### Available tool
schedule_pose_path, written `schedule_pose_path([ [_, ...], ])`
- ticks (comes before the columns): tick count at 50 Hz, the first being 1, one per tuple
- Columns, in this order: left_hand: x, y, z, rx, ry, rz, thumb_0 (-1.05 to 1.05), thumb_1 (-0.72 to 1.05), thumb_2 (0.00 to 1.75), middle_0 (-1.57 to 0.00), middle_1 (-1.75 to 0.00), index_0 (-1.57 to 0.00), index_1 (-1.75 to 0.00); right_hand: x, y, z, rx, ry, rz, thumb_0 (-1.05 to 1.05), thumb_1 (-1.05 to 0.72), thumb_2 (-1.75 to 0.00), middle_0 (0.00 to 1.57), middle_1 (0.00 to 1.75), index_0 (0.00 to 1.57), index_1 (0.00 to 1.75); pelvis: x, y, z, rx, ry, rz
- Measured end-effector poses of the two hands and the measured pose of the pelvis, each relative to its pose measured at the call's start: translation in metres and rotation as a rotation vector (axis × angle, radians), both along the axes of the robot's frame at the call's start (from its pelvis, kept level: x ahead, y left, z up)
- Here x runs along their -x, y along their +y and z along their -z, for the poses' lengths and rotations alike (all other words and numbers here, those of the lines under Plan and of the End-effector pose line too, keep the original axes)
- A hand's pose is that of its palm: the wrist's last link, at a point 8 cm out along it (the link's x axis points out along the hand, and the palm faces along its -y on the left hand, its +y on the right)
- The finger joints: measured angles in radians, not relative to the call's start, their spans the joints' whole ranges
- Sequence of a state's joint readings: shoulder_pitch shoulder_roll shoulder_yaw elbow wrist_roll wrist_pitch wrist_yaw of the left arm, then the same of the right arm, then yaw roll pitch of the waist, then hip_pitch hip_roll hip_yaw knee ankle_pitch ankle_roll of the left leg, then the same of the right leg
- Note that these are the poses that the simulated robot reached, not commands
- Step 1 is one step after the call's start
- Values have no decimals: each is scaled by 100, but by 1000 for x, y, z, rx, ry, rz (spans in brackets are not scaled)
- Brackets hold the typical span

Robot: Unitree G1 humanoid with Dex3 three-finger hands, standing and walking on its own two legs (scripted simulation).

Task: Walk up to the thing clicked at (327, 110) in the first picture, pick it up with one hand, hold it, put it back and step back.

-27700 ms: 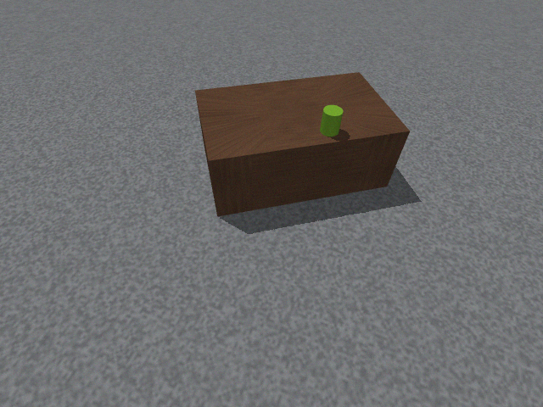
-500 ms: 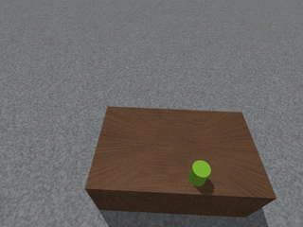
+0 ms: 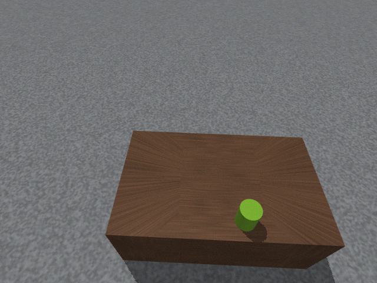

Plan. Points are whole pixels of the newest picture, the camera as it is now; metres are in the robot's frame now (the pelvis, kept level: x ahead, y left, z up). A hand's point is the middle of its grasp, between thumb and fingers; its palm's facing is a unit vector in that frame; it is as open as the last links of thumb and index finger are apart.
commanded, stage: stand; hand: right
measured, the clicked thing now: (248, 215) +0.43 -0.23 -0.37
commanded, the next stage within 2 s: step back in 0.34 s
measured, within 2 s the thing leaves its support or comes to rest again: neither
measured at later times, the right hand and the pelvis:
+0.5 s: hand out of the picture +0.07 -0.26 -0.16, palm faces -0.02 +0.93 -0.36, open 7.4 cm; pelvis -0.02 +0.00 -0.01, yaw +0 degrees
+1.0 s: hand out of the picture +0.01 -0.28 -0.19, palm faces -0.05 +0.95 -0.32, open 7.4 cm; pelvis -0.11 -0.03 -0.02, yaw -1 degrees
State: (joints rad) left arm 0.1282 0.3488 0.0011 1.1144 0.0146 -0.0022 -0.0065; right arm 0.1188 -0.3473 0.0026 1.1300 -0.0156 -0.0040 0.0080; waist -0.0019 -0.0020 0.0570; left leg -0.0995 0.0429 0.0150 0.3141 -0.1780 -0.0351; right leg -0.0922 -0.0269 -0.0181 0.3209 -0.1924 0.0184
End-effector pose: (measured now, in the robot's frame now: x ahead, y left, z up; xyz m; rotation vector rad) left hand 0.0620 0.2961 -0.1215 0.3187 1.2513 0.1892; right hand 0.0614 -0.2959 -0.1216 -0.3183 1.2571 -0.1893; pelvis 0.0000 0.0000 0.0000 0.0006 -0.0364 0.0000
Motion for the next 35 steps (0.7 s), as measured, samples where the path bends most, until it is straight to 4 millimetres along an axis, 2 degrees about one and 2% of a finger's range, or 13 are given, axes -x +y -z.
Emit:
schedule_pose_path([
  [18, -13, -1, -2, -2, -37, 0, 0, 90, 90, -21, -30, -21, -30, -10, -2, -1, -1, -23, 0, 0, -90, -90, 20, 30, 20, 30, -2, -2, 1, 1, 0, -2],
  [26, -4, 15, 5, -34, -36, -20, 0, 90, 90, -21, -30, -21, -30, -4, -12, 3, 24, -23, 5, 0, -90, -90, 20, 30, 20, 30, 25, 0, 11, 10, 8, -2],
  [32, 5, 27, 13, -45, -48, -3, 0, 90, 90, -21, -30, -21, -30, 14, -14, 9, 50, -27, 3, 0, -90, -90, 20, 30, 20, 30, 47, 9, 22, 4, 4, -1],
  [35, 13, 28, 14, -53, -51, -2, 0, 90, 90, -21, -30, -21, -30, 25, -13, 11, 46, -24, -11, 0, -90, -90, 20, 30, 20, 30, 58, 6, 24, 10, 2, -7],
])
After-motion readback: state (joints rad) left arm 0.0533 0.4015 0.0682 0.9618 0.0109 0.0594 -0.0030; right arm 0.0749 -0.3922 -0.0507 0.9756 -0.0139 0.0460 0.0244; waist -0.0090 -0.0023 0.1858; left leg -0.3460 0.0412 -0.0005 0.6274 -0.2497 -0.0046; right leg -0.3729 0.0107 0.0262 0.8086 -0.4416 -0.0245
